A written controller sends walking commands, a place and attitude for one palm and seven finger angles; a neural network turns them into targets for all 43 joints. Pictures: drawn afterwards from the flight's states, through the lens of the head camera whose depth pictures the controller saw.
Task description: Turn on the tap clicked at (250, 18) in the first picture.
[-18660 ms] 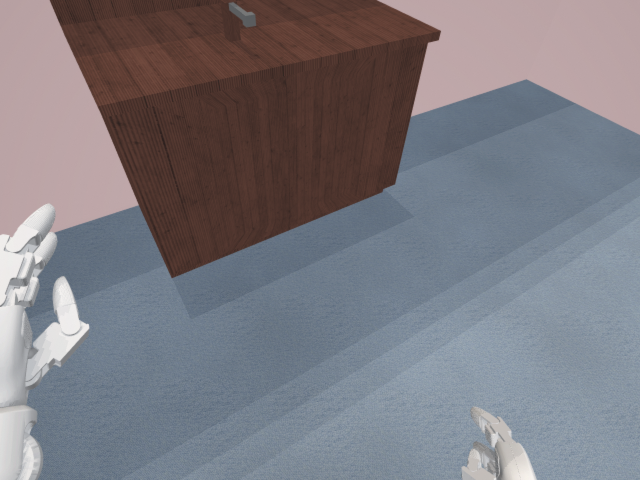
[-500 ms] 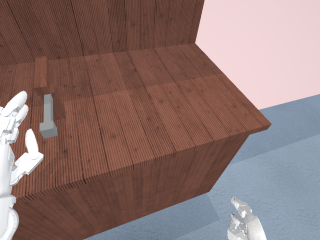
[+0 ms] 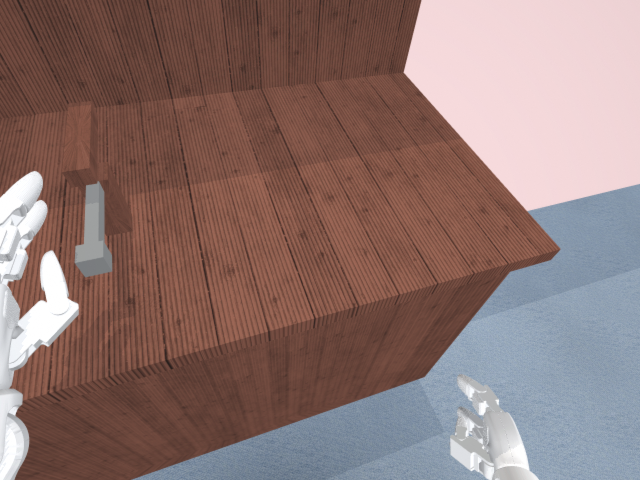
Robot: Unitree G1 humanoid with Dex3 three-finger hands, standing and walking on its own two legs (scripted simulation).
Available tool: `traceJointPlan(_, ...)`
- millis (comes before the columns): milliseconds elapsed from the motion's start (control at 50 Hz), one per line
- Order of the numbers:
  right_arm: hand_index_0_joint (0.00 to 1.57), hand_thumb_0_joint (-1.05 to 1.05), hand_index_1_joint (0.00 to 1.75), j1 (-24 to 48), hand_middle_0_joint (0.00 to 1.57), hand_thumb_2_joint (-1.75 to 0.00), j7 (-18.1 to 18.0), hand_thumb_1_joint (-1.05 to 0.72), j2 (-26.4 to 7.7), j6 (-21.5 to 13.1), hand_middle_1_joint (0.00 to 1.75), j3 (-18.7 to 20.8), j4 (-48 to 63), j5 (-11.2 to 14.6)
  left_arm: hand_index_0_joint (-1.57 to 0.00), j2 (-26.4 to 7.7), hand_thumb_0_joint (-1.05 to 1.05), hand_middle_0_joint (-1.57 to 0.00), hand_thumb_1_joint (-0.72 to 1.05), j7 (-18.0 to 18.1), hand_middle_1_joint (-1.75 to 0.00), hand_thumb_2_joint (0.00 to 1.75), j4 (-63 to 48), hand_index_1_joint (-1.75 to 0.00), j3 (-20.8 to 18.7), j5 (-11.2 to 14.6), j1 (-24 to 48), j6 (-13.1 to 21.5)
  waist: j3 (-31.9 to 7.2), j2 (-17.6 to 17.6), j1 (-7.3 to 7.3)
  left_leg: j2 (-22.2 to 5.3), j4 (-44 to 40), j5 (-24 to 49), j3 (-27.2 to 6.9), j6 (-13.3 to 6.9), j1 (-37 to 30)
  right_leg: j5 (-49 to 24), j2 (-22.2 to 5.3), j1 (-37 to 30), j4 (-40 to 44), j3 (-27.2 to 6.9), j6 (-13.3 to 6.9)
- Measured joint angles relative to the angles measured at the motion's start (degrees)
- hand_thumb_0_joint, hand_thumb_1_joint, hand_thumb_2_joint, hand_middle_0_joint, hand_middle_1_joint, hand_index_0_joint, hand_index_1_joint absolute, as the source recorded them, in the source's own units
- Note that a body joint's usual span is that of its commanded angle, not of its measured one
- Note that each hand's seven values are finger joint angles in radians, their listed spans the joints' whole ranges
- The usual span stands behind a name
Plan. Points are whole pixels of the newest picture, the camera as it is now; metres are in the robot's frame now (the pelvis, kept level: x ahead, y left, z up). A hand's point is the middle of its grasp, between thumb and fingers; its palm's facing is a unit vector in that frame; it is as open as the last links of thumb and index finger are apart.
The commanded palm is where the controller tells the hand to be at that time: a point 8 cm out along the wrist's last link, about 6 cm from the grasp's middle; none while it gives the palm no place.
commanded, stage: shuffle to correct the standing spot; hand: left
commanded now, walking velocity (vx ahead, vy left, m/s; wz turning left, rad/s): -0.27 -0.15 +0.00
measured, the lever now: (94, 258) +0.30 +0.30 +0.10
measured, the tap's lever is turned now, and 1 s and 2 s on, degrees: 0 0 0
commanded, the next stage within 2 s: come to a stop and stand still in 0.12 s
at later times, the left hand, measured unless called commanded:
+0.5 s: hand (90, 365) +0.17 +0.22 +0.15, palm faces +0.38 -0.84 -0.38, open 7.4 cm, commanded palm +0.12 +0.25 +0.17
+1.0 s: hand (88, 332) +0.20 +0.23 +0.16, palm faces +0.41 -0.84 -0.35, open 7.5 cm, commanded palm +0.14 +0.26 +0.17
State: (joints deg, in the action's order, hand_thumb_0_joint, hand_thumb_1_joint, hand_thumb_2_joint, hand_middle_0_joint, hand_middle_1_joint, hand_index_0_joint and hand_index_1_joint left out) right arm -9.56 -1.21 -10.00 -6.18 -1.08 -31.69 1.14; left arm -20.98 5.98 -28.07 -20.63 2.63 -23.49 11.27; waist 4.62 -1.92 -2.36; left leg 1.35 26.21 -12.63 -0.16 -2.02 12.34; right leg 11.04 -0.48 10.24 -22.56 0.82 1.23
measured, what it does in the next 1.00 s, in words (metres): steps on the spot: left foot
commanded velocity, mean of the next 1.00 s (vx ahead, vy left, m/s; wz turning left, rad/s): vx -0.04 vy -0.01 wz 0.00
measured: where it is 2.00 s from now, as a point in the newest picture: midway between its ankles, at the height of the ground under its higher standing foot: outside the picture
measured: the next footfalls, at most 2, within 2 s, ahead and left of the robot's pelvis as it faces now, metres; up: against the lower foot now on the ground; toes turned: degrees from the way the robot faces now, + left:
left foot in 0.44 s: +0.01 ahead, +0.08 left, +0.00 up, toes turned -1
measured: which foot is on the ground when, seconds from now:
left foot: down 0.00-0.32, up 0.34-0.42, down 0.44-1.00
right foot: down 0.00-1.00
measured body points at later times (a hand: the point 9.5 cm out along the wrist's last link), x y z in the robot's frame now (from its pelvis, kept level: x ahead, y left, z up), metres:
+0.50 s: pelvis -0.04 -0.03 -0.01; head -0.02 -0.01 +0.44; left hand +0.15 +0.26 +0.17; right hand +0.11 -0.28 -0.09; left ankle -0.03 +0.08 -0.74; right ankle +0.01 -0.14 -0.74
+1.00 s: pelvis -0.02 -0.02 +0.00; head +0.00 +0.00 +0.45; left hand +0.17 +0.27 +0.18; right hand +0.17 -0.23 -0.07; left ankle -0.03 +0.08 -0.74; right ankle +0.01 -0.14 -0.74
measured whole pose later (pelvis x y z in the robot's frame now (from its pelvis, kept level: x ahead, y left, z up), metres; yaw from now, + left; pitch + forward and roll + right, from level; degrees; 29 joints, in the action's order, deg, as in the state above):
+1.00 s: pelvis -0.02 -0.02 +0.00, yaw +1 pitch -2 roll -1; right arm -10.8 -1.0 -10.4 -6.0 -0.9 -33.3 0.9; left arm -19.4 7.4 -26.3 -18.8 1.8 -23.8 10.1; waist 3.4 -0.6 -1.4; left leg 2.0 26.5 -15.4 -2.4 -1.8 9.2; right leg 10.2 0.6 11.0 -23.0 2.1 -0.4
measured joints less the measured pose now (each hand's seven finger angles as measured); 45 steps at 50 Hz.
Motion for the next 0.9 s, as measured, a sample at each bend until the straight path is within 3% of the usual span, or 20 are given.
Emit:
traceJointPlan(300, 0.2, 0.01, 0.3, 0.58, 0.2, -0.9, 0.24, -0.91, 0.16, -0.72, 0.3, 1.0, 1.35, -0.47, -0.21, -1.14, 0.02, -0.21, 0.88, -1.15, -0.3, 0.9, -4.58, -0.3, -1.44, 1.1, -2.75, 2.06, 1.95, 1.8, 0.59, -3.7, 6.34, -0.05, -0.92, 2.67, 7.7, -1.09, 3.69, 7.22, -4.73, 0.87, -2.95)
traceJointPlan(400, 0.2, 0.01, 0.3, -1.39, 0.2, -0.9, -1.0, -0.91, -2.05, -0.04, 0.3, 1.37, -1.21, -0.26, -0.21, -0.04, 0.02, -0.21, 0.88, 0.73, -0.3, 0.9, -3.6, -0.3, -0.14, 0.95, -4.54, 0.56, -0.55, 2.26, 1.69, -1.78, 10.45, -6.67, -1.9, 2.14, 7.52, -1.29, 3.32, 8.31, -5.22, 0.76, -3.27)
traceJointPlan(460, 0.2, 0.01, 0.3, -2.72, 0.2, -0.9, -1.75, -0.91, -2.93, 0.25, 0.3, 1.81, -3.08, -0.18, -0.21, 0.13, 0.02, -0.21, 0.88, 1.63, -0.31, 0.9, -1.87, -0.3, 0.27, 0.49, -4.16, -0.82, -1.5, 2.09, 2.78, -0.86, 6.75, -3.88, -2.12, 1.22, 4.46, -1.24, 2.64, 7.81, -5.09, 1.33, -2.73)
traceJointPlan(560, 0.2, 0.01, 0.3, -5.14, 0.2, -0.9, -1.98, -0.91, -2.81, 0.25, 0.3, 1.82, -3.68, 0.14, -0.21, 0.46, 0.02, -0.21, 0.88, 2.31, -0.3, 0.9, 0.41, -0.3, 0.26, -0.54, -3.37, -2.0, -1.64, 0.82, 2.65, -0.06, 2.69, -1.67, -1.63, 0.37, 1.21, 1.28, 1.75, 5.44, -3.45, 0.82, -1.68)
traceJointPlan(680, 0.2, 0.01, 0.3, -5.68, 0.2, -0.9, -0.73, -0.91, -1.45, -0.92, 0.3, 1.28, -3.19, 0.12, -0.21, 0.08, 0.02, -0.21, 0.88, 2.01, -0.3, 0.9, 0.23, -0.3, 0.19, -1.72, -1.52, -0.72, -0.99, 0.39, 2.4, 0.89, 2.31, -1.76, -1.99, 0.09, -0.46, -2.48, 0.85, 3.46, -2.34, 1.08, -1.57)
traceJointPlan(900, 0.2, 0.01, 0.3, -2.56, 0.2, -0.9, 0.26, -0.91, -0.15, -0.43, 0.3, 0.01, -2.51, -0.24, -0.21, 1.66, 0.02, -0.21, 0.88, 1.4, -0.3, 0.9, 2.57, -0.3, 1.68, -1.24, -0.74, -0.73, -1.82, 1.52, 1.08, 0.58, 0.95, -2.56, -2.04, 0.14, -2.45, -1.32, 1.17, 1.38, -0.77, 1.04, -1.59)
